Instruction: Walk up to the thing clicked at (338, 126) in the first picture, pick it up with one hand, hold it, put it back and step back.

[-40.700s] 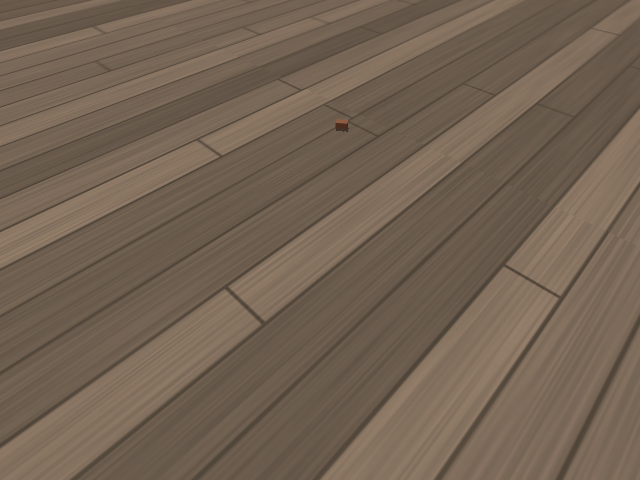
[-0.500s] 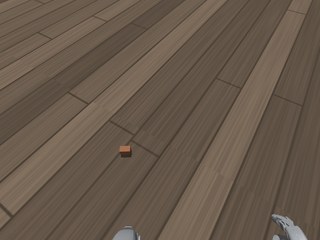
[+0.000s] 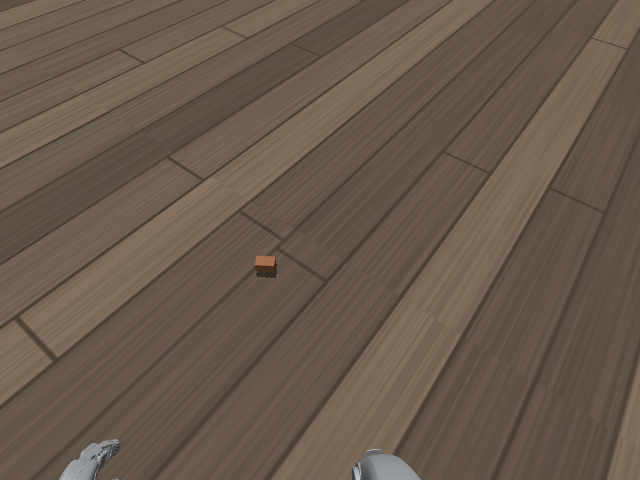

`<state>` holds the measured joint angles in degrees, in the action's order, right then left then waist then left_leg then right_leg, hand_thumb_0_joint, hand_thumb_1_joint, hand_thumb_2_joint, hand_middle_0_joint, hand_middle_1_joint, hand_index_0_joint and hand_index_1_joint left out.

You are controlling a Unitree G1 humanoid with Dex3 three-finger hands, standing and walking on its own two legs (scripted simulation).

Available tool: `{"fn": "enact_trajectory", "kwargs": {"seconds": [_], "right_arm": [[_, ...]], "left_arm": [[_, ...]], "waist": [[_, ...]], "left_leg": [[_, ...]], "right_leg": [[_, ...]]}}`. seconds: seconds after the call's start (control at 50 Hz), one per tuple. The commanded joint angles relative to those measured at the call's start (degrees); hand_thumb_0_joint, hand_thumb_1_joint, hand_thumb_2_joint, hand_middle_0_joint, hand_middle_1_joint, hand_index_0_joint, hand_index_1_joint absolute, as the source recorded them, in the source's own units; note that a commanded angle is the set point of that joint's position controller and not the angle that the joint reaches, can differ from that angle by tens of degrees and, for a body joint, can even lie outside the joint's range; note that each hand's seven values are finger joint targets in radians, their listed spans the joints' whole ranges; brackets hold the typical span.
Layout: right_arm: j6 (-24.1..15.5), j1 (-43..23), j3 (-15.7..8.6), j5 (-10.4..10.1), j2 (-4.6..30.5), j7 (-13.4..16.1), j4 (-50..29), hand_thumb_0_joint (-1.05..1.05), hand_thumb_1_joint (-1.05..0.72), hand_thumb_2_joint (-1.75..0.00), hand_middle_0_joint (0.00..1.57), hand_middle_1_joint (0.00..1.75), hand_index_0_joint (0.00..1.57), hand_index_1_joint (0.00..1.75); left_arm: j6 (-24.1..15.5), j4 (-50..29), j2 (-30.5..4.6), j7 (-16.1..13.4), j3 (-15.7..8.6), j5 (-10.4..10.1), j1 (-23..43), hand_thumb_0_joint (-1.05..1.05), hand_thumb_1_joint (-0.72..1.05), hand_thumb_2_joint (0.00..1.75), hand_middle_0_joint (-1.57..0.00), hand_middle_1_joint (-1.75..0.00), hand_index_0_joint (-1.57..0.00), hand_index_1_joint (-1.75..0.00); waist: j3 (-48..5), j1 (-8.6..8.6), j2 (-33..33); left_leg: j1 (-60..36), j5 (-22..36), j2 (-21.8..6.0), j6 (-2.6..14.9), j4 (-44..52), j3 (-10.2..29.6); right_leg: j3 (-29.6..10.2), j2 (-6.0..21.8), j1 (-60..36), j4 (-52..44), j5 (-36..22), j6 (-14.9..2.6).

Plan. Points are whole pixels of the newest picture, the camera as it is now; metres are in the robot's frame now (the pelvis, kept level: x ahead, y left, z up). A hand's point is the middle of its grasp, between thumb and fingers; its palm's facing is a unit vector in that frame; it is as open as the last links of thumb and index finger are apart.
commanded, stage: step back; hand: left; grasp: from above
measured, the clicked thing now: (265, 263) +0.90 +0.19 -0.74
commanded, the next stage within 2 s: stand in 1.54 s
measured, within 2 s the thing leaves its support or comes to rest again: neither
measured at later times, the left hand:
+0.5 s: hand out of the picture -0.11 +0.25 -0.12, palm faces -0.03 -0.88 -0.48, open 7.4 cm
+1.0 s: hand out of the picture -0.20 +0.24 -0.13, palm faces +0.05 -0.92 -0.39, open 7.4 cm
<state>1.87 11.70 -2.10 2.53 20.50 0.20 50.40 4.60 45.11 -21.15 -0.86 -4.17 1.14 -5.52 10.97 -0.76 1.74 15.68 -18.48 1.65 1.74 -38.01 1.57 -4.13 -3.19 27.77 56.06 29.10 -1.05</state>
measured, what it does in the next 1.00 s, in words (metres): walks backwards: right foot, then left foot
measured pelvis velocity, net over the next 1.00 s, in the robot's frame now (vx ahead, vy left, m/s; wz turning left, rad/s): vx -0.22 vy -0.03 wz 0.00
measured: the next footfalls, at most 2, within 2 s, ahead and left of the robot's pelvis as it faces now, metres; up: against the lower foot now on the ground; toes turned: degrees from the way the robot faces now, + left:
right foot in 0.24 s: -0.16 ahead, -0.13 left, +0.00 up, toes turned +0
left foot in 0.60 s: -0.18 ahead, +0.10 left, +0.00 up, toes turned +0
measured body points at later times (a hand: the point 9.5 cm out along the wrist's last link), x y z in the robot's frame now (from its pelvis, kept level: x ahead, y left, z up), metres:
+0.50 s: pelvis -0.17 -0.04 +0.01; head -0.13 -0.07 +0.45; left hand -0.11 +0.29 -0.09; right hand -0.08 -0.35 -0.13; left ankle -0.19 +0.13 -0.65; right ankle -0.15 -0.15 -0.72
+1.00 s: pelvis -0.22 -0.03 +0.01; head -0.22 -0.05 +0.46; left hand -0.20 +0.28 -0.11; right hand -0.13 -0.34 -0.12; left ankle -0.22 +0.10 -0.69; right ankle -0.21 -0.14 -0.72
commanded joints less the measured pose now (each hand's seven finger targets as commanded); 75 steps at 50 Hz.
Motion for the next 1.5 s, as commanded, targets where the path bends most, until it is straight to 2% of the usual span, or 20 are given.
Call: {"fn": "enact_trajectory", "kwargs": {"seconds": [0.0,0.12,0.22,0.26,0.28,0.3,0.36,0.48,0.58,0.62,0.66,0.7,0.84,0.88,0.9,1.16,1.2,1.24,1.38,1.48], "right_arm": [[-1.6,-8.0,-3.9,0.4,15.1,1.6,-6.9,0.00,-0.90,-0.90,0.20,0.30,0.20,0.30],[-0.7,-4.6,-4.3,-0.3,14.4,1.4,-6.9,0.00,-0.90,-0.90,0.20,0.30,0.20,0.30],[1.8,-6.3,-4.3,-1.7,16.1,0.6,-6.9,0.00,-0.90,-0.90,0.20,0.30,0.20,0.30],[1.3,-8.0,-2.8,-2.4,10.7,0.5,-9.3,0.00,-0.90,-0.90,0.20,0.30,0.20,0.30],[1.7,-10.1,-3.8,-1.8,12.0,1.6,-9.8,0.00,-0.90,-0.90,0.20,0.30,0.20,0.30],[1.9,-9.1,-5.3,-2.3,14.6,1.7,-8.9,0.00,-0.90,-0.90,0.20,0.30,0.20,0.30],[1.8,-3.8,-3.6,-2.5,12.5,1.2,-4.9,0.00,-0.90,-0.90,0.20,0.30,0.20,0.30],[-0.1,-5.6,-2.9,-1.3,10.9,0.8,-5.1,0.00,-0.90,-0.90,0.20,0.30,0.20,0.30],[-1.3,1.6,-4.6,-0.5,11.9,-0.1,0.3,0.00,-0.90,-0.90,0.20,0.30,0.20,0.30],[-1.7,1.8,-6.0,1.1,17.6,-0.1,0.2,0.00,-0.90,-0.90,0.20,0.30,0.20,0.30],[-1.9,-6.9,-5.7,0.0,20.6,-0.6,-1.6,0.00,-0.90,-0.90,0.20,0.30,0.20,0.30],[-2.5,-9.5,-3.6,0.7,14.0,-0.5,-2.0,0.00,-0.90,-0.90,0.20,0.30,0.20,0.30],[-1.1,-5.1,-3.8,-0.4,12.2,-1.3,-0.3,0.00,-0.90,-0.90,0.20,0.30,0.20,0.30],[-1.5,-5.0,-2.2,-0.9,7.2,-1.1,-2.5,0.00,-0.90,-0.90,0.20,0.30,0.20,0.30],[-1.4,-6.2,-3.6,-0.2,11.6,-0.4,-1.7,0.00,-0.90,-0.90,0.20,0.30,0.20,0.30],[-3.8,0.5,-4.2,-0.5,10.3,-0.4,3.4,0.00,-0.90,-0.90,0.20,0.30,0.20,0.30],[-4.4,0.2,-4.7,0.1,14.8,0.4,3.1,0.00,-0.90,-0.90,0.20,0.30,0.20,0.30],[-4.0,-5.2,-5.1,-0.6,19.1,0.3,2.3,0.00,-0.90,-0.90,0.20,0.30,0.20,0.30],[-3.7,-8.2,-2.2,-2.2,10.9,0.5,2.8,0.00,-0.90,-0.90,0.20,0.30,0.20,0.30],[-4.1,-8.6,-2.7,-1.8,12.6,0.8,5.5,0.00,-0.90,-0.90,0.20,0.30,0.20,0.30]], "left_arm": [[-1.3,-2.2,-11.8,-0.6,-4.0,-0.9,-4.6,0.00,0.90,0.90,-0.20,-0.30,-0.20,-0.30],[-3.2,-1.3,-10.5,-0.2,-2.7,-0.2,-5.8,0.00,0.90,0.90,-0.20,-0.30,-0.20,-0.30],[-4.4,4.4,-10.9,-0.6,-2.7,0.3,-12.5,0.00,0.90,0.90,-0.20,-0.30,-0.20,-0.30],[-4.5,3.6,-19.2,-0.5,-5.1,1.6,-12.6,0.00,0.90,0.90,-0.20,-0.30,-0.20,-0.30],[-4.2,0.9,-25.3,-0.7,-6.1,2.1,-8.0,0.00,0.90,0.90,-0.20,-0.30,-0.20,-0.30],[-4.5,-0.4,-23.4,-1.2,-5.9,1.2,-3.8,0.00,0.90,0.90,-0.20,-0.30,-0.20,-0.30],[-4.8,-0.8,-15.2,-1.5,-3.6,1.1,1.6,0.00,0.90,0.90,-0.20,-0.30,-0.20,-0.30],[-5.2,1.1,-15.0,-1.4,-4.5,2.1,-9.4,0.00,0.90,0.90,-0.20,-0.30,-0.20,-0.30],[-4.2,1.1,-15.6,-0.6,-3.4,1.0,-6.6,0.00,0.90,0.90,-0.20,-0.30,-0.20,-0.30],[-4.4,0.8,-8.6,-0.5,-1.4,0.1,-7.5,0.00,0.90,0.90,-0.20,-0.30,-0.20,-0.30],[-5.0,2.5,-16.4,-0.4,-3.4,0.4,-1.7,0.00,0.90,0.90,-0.20,-0.30,-0.20,-0.30],[-5.4,4.7,-13.2,0.7,-2.8,-0.6,-5.7,0.00,0.90,0.90,-0.20,-0.30,-0.20,-0.30],[-8.0,9.6,-11.3,0.2,-2.8,0.8,-11.7,0.00,0.90,0.90,-0.20,-0.30,-0.20,-0.30],[-8.9,9.6,-18.3,-0.7,-4.7,2.0,-14.9,0.00,0.90,0.90,-0.20,-0.30,-0.20,-0.30],[-8.8,8.0,-21.1,-0.7,-5.1,2.0,-10.8,0.00,0.90,0.90,-0.20,-0.30,-0.20,-0.30],[-7.0,6.2,-12.3,0.6,-1.1,0.1,-5.1,0.00,0.90,0.90,-0.20,-0.30,-0.20,-0.30],[-6.2,5.9,-8.2,0.6,0.1,-0.9,-6.3,0.00,0.90,0.90,-0.20,-0.30,-0.20,-0.30],[-5.2,8.0,-12.6,0.2,-0.8,-0.8,-6.1,0.00,0.90,0.90,-0.20,-0.30,-0.20,-0.30],[-7.1,10.9,-14.5,-0.3,-1.6,-0.4,-7.2,0.00,0.90,0.90,-0.20,-0.30,-0.20,-0.30],[-6.6,10.2,-12.5,-0.3,-0.5,-0.8,-1.7,0.00,0.90,0.90,-0.20,-0.30,-0.20,-0.30]], "waist": [[-8.4,3.88,-7.7],[-12.1,0.79,-12.5],[-18.4,2.11,-12.6],[-13.8,3.29,8.4],[-10.4,6.79,15.6],[-5.8,4.21,12.7],[-7.0,-1.36,2.7],[-13.5,5.97,9.0],[-12.9,1.97,7.9],[-12.3,1.12,-13.8],[-3.2,0.85,-12.0],[-2.6,3.12,-9.3],[-9.0,3.65,-7.9],[-8.8,5.39,8.2],[-4.8,5.17,3.0],[-11.6,0.31,4.0],[-13.7,1.04,-7.6],[-10.8,1.35,-9.2],[-16.8,2.42,-4.1],[-16.5,1.59,-3.3]], "left_leg": [[4.9,21.3,-15.6,11.00,16.6,11.9],[-9.4,20.3,-15.5,12.52,11.1,9.8],[-4.9,17.9,-11.6,7.10,3.0,6.4],[17.3,-7.1,1.3,0.22,-9.7,3.2],[14.9,-17.1,2.8,-2.27,-23.2,7.5],[11.0,-15.8,-0.3,-2.38,-30.6,12.3],[13.4,-7.8,5.8,-1.88,-33.8,9.7],[16.2,-11.7,0.9,-3.68,-12.2,3.6],[-8.2,-3.0,0.6,-0.23,18.0,-1.0],[-15.7,-19.1,-16.3,5.97,24.1,27.8],[13.0,-35.5,-22.6,12.74,29.0,30.7],[8.8,-20.0,-12.7,7.79,24.1,15.3],[6.0,-16.2,-8.3,4.50,9.1,6.2],[24.1,-14.0,2.1,-0.54,-10.9,1.2],[19.6,-14.3,-1.7,-0.81,-15.1,7.1],[-9.8,9.2,-1.2,-1.62,12.3,-3.8],[-10.8,7.5,-15.8,3.25,17.4,16.3],[3.2,-3.9,-21.8,11.33,21.0,21.7],[0.6,20.9,-7.9,0.16,3.7,1.1],[-6.3,29.1,-10.2,1.75,8.1,1.8]], "right_leg": [[-6.6,-3.1,-1.8,19.2,-0.9,-0.39],[-1.1,2.2,-2.5,-5.7,0.7,2.81],[5.7,1.5,-18.4,-35.6,-15.5,0.86],[-18.9,16.5,-20.9,-35.2,-16.1,-5.49],[-32.3,28.9,-5.6,-40.1,-15.9,-16.21],[-32.5,30.6,3.9,-42.0,-13.7,-17.02],[-5.5,15.3,-7.2,-29.6,-36.1,-8.20],[-9.3,16.0,-27.3,-29.7,-15.0,-9.47],[-7.0,15.5,-11.0,-26.3,-5.8,-6.27],[3.9,4.6,9.8,-8.4,3.0,-0.36],[0.7,6.6,-4.4,-1.0,4.1,0.13],[1.0,4.9,-5.1,-5.2,-3.3,-0.16],[5.9,1.8,-23.5,-34.9,-10.2,-0.34],[-26.8,19.3,-30.5,-43.7,6.7,-6.63],[-33.2,27.0,-17.3,-45.9,16.3,-12.02],[1.5,11.7,-8.2,-22.7,-24.4,-4.41],[4.1,5.0,-2.9,-13.4,-13.0,-0.59],[2.8,5.7,-11.2,-10.0,2.3,-0.20],[-4.4,10.5,-22.0,-28.7,-30.3,-2.80],[1.1,8.9,-18.8,-25.4,-34.8,-1.08]]}}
